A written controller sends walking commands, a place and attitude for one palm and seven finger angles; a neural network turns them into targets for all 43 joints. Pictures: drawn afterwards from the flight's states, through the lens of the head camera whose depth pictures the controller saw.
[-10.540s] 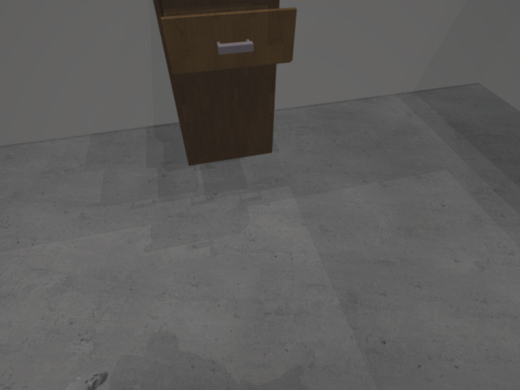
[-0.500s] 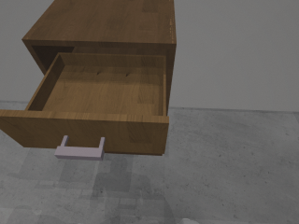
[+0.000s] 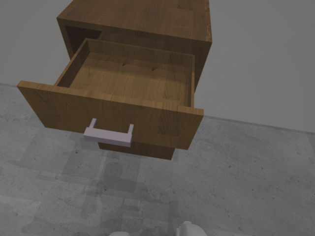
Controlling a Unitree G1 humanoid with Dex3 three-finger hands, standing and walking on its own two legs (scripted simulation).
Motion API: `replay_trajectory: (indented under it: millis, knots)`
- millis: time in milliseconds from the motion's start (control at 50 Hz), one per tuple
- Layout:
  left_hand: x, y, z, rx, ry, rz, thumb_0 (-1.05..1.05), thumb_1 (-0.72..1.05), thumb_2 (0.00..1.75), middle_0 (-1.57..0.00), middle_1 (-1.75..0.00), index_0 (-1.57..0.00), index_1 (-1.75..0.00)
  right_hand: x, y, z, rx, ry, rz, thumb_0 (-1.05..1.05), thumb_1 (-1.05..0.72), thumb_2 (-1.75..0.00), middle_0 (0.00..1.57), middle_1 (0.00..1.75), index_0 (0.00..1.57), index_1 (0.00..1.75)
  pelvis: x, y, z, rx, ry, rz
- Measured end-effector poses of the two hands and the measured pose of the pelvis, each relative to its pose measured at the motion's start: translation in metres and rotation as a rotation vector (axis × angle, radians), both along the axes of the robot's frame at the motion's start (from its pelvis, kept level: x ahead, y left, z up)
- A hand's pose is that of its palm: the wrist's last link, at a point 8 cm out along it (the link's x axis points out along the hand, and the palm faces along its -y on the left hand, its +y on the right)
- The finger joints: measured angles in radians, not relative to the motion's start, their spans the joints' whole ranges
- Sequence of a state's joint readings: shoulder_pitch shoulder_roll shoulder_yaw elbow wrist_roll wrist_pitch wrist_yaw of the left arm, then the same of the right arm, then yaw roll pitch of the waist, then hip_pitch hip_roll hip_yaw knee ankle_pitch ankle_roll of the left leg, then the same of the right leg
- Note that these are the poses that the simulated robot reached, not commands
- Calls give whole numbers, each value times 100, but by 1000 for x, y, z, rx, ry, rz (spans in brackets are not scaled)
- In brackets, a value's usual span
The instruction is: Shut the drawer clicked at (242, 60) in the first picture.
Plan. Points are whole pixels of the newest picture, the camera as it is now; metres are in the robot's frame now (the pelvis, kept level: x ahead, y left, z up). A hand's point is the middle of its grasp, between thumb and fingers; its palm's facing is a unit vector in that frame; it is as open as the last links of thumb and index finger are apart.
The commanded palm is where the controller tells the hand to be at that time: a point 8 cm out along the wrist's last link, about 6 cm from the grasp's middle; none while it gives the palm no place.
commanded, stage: come to a stop and stand still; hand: left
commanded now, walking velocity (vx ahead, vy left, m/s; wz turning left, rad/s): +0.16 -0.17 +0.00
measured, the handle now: (110, 130) +0.36 +0.16 +0.03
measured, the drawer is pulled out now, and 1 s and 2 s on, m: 0.28 0.28 0.28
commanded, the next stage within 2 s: look again from close up in 0.70 s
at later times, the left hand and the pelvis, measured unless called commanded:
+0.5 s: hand out of the picture +0.04 +0.16 -0.17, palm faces -0.06 -0.98 -0.21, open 7.3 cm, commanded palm none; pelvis +0.01 -0.01 +0.01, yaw -1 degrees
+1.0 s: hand out of the picture +0.02 +0.16 -0.17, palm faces -0.02 -0.98 -0.18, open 7.4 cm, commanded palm none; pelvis +0.02 -0.01 +0.01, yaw -2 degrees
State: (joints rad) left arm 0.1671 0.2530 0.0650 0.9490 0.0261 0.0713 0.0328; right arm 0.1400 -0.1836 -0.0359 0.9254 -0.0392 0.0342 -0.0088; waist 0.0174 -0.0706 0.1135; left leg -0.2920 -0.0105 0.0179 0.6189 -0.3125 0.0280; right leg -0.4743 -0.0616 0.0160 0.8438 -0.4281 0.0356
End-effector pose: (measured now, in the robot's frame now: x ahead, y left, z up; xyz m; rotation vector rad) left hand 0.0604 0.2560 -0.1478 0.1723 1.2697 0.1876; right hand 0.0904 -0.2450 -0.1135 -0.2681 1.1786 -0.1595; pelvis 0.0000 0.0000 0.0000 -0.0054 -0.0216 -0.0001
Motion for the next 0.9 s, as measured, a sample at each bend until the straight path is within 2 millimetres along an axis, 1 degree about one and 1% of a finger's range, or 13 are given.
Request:
replay_trajectory:
  millis: [60, 140, 200, 260, 320, 360, 400, 500, 580, 640, 740, 900]
  knots:
    - [-15, 5, 11, -16, 11, 7, 1, 91, 90, -20, -30, -20, -30, -20, 21, 2, 35, 55, 2, 0, -90, -90, 20, 30, 20, 30, 0, 6, 10, -16, 14, 6]
    - [-33, 5, 17, -30, 59, -5, 1, 91, 90, -20, -30, -20, -30, -41, 26, 4, 38, 81, -41, 0, -93, -90, 21, 30, 21, 30, 2, 11, 17, -13, 34, -4]
    - [-39, -2, 18, -39, 100, -26, 1, 91, 90, -20, -30, -20, -30, -59, 25, 2, 43, 108, -71, 0, -93, -90, 21, 30, 21, 30, 1, 11, 19, -6, 45, -11]
    - [-38, -12, 18, -44, 110, -43, 1, 91, 90, -20, -30, -20, -30, -80, 21, -3, 52, 152, -102, 0, -92, -90, 21, 30, 21, 30, -1, 7, 17, 2, 52, -16]
    - [-34, -25, 14, -40, 93, -55, 1, 91, 90, -20, -30, -20, -30, -100, 14, -14, 67, 200, -135, 0, -91, -90, 21, 30, 20, 30, -3, -2, 11, 28, 54, -27]
    - [-34, -35, 15, -30, 88, -78, 1, 91, 90, -20, -30, -20, -30, -108, 10, -18, 81, 220, -147, 0, -91, -90, 20, 30, 20, 30, -4, -4, 10, 2, 47, -37]
    - [-33, -40, 15, -25, 82, -95, 1, 92, 90, -20, -30, -20, -30, -112, 7, -21, 93, 221, -149, 0, -91, -90, 20, 30, 20, 30, -2, -6, 9, -17, 44, -33]
    - [-23, -43, 11, -21, 47, -92, 1, 93, 90, -21, -30, -20, -30, -110, 10, -24, 105, 198, -149, 0, -91, -90, 20, 30, 20, 30, 8, -10, 5, -15, 20, -23]
    - [-12, -41, 13, -14, 10, -84, 1, 93, 90, -21, -30, -20, -30, -99, 17, -27, 119, 176, -128, 0, -91, -90, 20, 30, 20, 30, 12, -10, 5, -6, 7, -23]
    - [-9, -40, 16, -9, -2, -79, 1, 93, 90, -21, -30, -20, -30, -91, 20, -28, 121, 173, -109, 1, -92, -90, 20, 30, 20, 30, 13, -10, 6, -1, 5, -21]
    - [-14, -39, 16, -12, 19, -72, 1, 92, 90, -20, -30, -20, -30, -82, 16, -24, 112, 172, -97, 2, -93, -90, 20, 30, 20, 30, 14, -9, 8, 7, 9, -24]
    - [-35, -42, 12, -37, 92, -52, 1, 91, 90, -20, -30, -20, -30, -65, 10, -17, 88, 158, -83, 1, -91, -90, 20, 30, 20, 30, 18, -10, 10, 14, 16, -28]
